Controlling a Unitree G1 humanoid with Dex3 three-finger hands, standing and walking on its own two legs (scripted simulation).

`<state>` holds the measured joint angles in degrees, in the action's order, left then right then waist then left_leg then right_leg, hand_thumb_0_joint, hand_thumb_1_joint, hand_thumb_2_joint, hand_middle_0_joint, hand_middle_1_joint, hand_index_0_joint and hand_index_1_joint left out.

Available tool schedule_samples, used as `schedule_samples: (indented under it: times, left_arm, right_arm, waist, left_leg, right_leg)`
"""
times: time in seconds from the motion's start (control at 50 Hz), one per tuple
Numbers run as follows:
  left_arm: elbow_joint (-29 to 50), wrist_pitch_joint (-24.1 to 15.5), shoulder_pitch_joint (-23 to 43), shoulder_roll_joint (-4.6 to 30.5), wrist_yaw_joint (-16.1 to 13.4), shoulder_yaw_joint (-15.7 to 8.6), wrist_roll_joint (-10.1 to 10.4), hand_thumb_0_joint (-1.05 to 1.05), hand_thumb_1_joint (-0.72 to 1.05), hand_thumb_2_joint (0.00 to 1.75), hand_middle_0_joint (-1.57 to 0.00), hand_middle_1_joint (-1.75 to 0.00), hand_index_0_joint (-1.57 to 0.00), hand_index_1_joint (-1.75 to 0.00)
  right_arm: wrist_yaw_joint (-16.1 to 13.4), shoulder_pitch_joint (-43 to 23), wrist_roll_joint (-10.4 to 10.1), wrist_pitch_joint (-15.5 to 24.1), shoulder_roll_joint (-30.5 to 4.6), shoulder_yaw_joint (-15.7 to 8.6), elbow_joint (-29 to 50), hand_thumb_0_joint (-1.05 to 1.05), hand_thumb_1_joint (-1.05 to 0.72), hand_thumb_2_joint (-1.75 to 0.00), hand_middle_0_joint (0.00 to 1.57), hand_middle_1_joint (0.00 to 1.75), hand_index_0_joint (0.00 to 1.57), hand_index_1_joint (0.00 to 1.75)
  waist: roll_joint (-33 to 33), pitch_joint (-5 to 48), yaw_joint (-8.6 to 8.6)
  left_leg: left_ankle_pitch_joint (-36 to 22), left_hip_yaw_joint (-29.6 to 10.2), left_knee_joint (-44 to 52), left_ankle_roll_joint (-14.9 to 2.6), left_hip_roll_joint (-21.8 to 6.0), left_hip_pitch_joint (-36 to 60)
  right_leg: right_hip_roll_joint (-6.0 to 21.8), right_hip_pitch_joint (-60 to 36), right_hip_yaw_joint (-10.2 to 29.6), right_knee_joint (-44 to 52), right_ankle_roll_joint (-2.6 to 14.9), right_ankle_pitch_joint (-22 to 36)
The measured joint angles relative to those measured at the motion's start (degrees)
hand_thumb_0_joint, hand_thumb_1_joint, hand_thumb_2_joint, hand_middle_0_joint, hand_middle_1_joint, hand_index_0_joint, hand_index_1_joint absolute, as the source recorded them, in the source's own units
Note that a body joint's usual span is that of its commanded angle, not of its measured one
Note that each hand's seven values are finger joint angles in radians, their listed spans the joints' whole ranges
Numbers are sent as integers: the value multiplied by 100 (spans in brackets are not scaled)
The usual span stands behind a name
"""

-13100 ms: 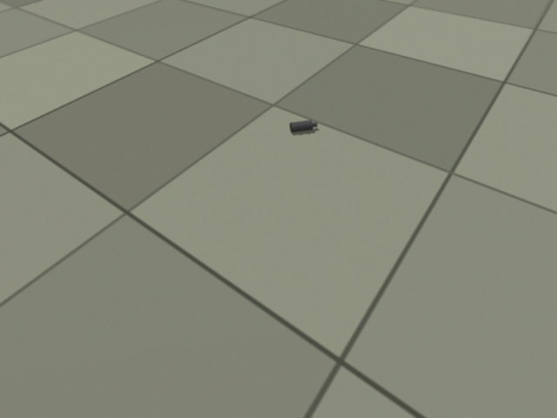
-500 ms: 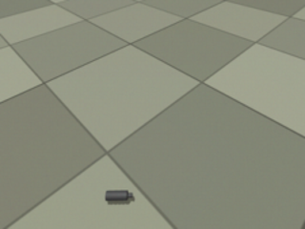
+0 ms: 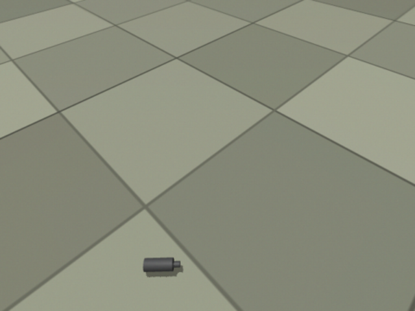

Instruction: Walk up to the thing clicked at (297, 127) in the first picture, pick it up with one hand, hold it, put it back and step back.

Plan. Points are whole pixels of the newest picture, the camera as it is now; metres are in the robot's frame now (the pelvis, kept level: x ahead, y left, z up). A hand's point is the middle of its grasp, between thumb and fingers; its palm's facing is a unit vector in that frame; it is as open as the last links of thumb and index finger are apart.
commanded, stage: stand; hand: left
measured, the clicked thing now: (162, 264) +0.46 +0.27 -0.75
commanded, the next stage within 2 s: walk up in 0.48 s
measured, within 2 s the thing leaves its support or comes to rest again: neither
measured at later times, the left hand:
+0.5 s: hand out of the picture +0.07 +0.25 -0.16, palm faces -0.02 -0.94 -0.35, open 7.4 cm
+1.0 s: hand out of the picture +0.10 +0.32 -0.16, palm faces -0.04 -0.92 -0.40, open 7.4 cm
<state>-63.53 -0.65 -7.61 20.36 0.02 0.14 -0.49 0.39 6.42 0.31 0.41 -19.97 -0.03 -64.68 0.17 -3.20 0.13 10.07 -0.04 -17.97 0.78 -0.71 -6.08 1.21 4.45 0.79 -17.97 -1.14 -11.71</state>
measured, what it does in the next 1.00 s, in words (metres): steps on the spot: right foot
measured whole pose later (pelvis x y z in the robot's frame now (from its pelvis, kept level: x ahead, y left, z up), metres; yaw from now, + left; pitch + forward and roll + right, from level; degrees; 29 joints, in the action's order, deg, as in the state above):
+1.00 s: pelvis +0.02 +0.06 -0.01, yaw -1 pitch -4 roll +0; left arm -59.7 -0.9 -8.2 21.2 -1.1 -1.3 -0.7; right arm 0.8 9.8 -0.4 -1.3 -19.4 -1.7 -57.3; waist -1.0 -7.4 -0.5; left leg 17.6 1.5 -28.1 -2.1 1.4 -6.8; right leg -0.1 9.6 -0.2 -26.8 0.4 -12.3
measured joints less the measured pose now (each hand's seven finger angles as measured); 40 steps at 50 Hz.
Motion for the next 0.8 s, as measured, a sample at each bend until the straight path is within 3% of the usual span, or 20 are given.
schedule_samples:
  times: [0.48,0.56,0.66,0.68,0.72,0.8]
  left_arm:
    - [3,-7,6,-9,-2,-8,0,1,90,89,-20,-30,-21,-30]
    - [85,-100,-85,-59,-56,-91,-55,1,90,89,-20,-30,-21,-30]
    - [286,-113,-283,-14,-144,-207,-166,1,90,89,-20,-30,-21,-30]
    - [328,-107,-314,24,-151,-218,-171,1,90,89,-20,-30,-21,-30]
    - [372,-57,-326,130,-149,-227,-135,1,90,89,-20,-30,-21,-30]
    - [378,57,-290,285,-171,-219,-28,1,90,89,-20,-30,-21,-30]
  right_arm:
    - [2,33,2,-4,-7,5,21,0,-90,-90,20,30,21,30]
    - [98,108,128,-183,-132,-158,214,0,-90,-90,20,30,21,30]
    - [196,308,205,-331,-328,-347,500,0,-90,-90,20,30,21,30]
    - [209,350,208,-321,-343,-369,555,0,-90,-90,20,30,21,30]
    - [208,414,232,-244,-311,-412,611,0,-90,-90,20,30,21,30]
    - [195,493,223,-155,-99,-380,689,0,-90,-90,20,30,21,30]
  waist:
    - [-8,16,-9]
    - [-148,11,17]
    - [-263,32,77]
    - [-254,16,71]
    - [-126,-56,48]
    - [64,-140,11]
  left_leg:
    - [-15,-11,-12,2,-10,16]
    - [226,-15,-439,-54,-35,-175]
    - [1326,-149,-1575,-177,28,-659]
    - [1285,-164,-1484,-202,4,-652]
    - [463,-49,-1140,-172,66,-538]
    - [519,71,-908,-264,185,-366]
  right_leg:
    - [-10,-35,-11,22,1,31]
    - [-39,19,-10,-108,-5,-38]
    - [47,223,17,-502,-64,-281]
    - [83,266,21,-601,-108,-341]
    - [234,394,71,-953,-146,-524]
    - [42,861,296,-2091,121,-1598]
